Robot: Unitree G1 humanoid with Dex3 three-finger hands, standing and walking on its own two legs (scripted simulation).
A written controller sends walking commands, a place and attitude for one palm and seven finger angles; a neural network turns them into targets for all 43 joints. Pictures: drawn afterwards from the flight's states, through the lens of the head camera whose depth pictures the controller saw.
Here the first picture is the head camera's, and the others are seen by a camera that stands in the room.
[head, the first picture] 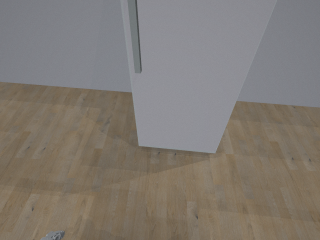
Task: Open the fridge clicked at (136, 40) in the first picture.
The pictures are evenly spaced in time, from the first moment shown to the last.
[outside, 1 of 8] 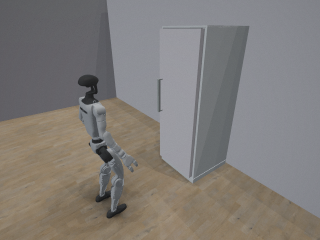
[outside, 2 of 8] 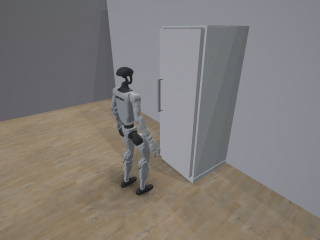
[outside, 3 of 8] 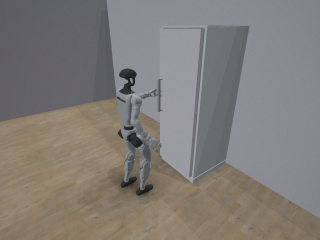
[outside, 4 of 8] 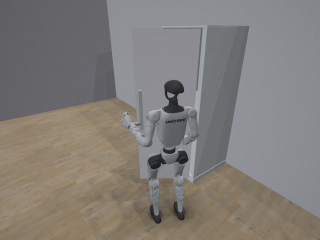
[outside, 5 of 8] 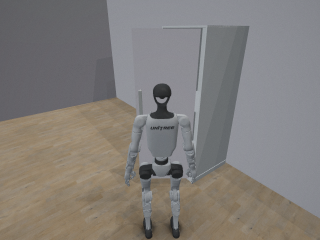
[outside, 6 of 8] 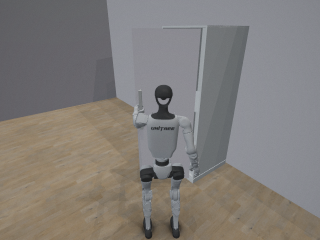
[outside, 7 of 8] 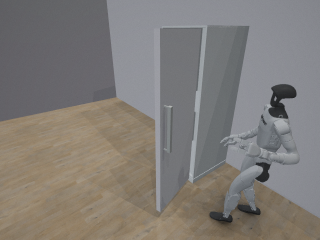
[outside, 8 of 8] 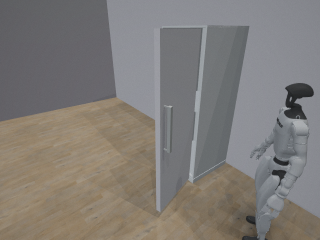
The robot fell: no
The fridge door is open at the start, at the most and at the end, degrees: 0 109 107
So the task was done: yes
